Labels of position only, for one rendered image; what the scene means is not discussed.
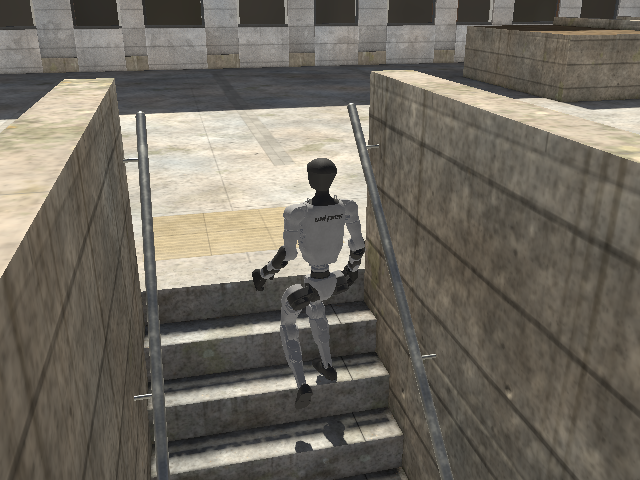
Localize stairs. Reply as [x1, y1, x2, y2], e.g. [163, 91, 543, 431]
[141, 269, 408, 480]

